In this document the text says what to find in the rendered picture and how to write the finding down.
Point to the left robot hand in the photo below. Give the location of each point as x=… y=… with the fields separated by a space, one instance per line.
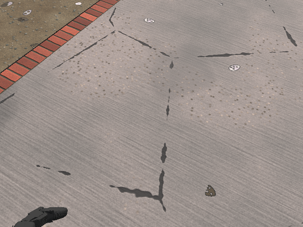
x=41 y=216

